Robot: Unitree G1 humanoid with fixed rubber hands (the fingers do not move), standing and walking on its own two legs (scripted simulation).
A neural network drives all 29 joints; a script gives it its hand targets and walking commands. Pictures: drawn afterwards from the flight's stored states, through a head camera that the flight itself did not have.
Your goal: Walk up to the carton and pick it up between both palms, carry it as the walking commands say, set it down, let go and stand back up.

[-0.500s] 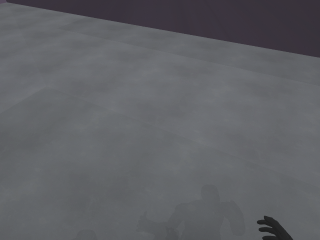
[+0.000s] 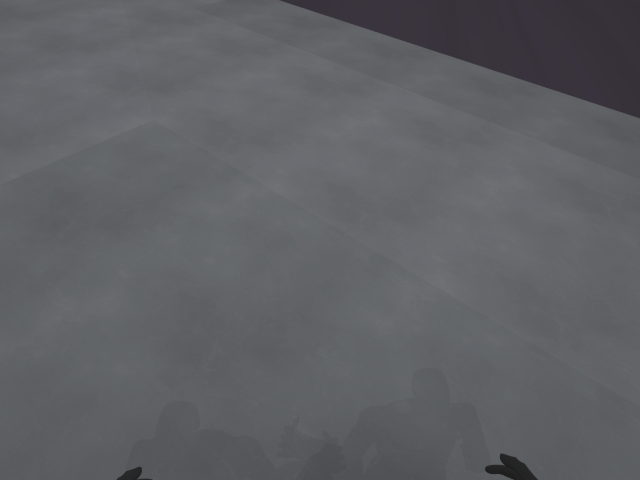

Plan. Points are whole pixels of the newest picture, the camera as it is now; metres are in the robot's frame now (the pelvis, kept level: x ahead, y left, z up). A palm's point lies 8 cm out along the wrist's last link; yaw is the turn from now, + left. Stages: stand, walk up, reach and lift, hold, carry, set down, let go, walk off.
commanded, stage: walk up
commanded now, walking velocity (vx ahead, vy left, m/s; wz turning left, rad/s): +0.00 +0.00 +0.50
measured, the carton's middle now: out of the picture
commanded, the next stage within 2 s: none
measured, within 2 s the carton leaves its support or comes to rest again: neither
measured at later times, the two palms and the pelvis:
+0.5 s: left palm out of the picture -0.02 +0.26 -0.12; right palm out of the picture +0.12 -0.25 -0.09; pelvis -0.05 -0.02 +0.00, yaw +15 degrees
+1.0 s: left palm out of the picture -0.14 +0.22 -0.11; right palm out of the picture +0.10 -0.24 -0.09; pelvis -0.11 -0.05 +0.01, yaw +26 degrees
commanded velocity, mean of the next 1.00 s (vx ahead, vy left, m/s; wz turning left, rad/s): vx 0.00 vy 0.00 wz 0.50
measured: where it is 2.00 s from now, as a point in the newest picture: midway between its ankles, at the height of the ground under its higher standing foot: outside the picture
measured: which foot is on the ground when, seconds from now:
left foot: down 0.00-0.24, up 0.26-0.48, down 0.50-0.82, up 0.84-1.00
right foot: up 0.00-0.20, down 0.22-0.50, up 0.52-0.78, down 0.80-1.00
